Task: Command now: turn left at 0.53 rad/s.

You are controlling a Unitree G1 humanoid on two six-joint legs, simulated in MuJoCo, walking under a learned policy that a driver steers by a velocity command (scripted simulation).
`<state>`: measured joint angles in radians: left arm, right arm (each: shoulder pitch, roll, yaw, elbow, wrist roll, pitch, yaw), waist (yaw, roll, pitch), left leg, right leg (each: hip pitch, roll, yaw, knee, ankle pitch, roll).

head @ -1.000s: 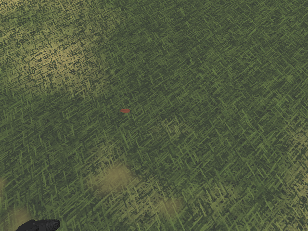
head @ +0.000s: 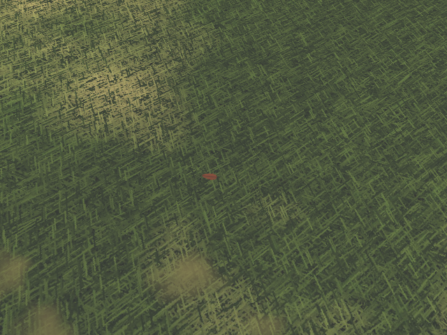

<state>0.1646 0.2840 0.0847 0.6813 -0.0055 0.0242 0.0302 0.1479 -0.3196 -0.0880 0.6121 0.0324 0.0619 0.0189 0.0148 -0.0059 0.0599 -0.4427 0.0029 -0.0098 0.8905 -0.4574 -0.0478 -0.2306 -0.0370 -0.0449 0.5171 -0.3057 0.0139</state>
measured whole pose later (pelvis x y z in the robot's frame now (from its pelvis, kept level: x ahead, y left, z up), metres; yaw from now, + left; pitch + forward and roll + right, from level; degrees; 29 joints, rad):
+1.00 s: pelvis +0.04 +0.01 +0.00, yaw -1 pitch +2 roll +1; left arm 0.16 0.32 0.07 0.66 -0.03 0.05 -0.01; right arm 0.24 -0.29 -0.07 0.68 0.00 0.01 -0.03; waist -0.03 -0.01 0.04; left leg -0.18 0.01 0.07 0.45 -0.30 0.03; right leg -0.47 -0.02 0.01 0.96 -0.45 0.03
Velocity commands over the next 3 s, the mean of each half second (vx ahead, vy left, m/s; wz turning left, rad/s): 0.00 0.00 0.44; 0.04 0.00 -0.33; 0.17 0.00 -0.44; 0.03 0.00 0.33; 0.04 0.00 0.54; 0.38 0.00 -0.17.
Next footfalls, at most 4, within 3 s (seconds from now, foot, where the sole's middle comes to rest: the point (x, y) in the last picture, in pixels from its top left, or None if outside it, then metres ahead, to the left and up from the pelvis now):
0.08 left None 0.05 0.13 -0.77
0.54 right None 0.10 -0.10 -0.77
1.12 right None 0.10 -0.14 -0.77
1.56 left None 0.34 0.00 -0.77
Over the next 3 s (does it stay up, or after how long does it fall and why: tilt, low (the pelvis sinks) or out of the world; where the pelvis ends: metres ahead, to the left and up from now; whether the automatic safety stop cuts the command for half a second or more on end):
stays up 0.43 -0.07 -0.02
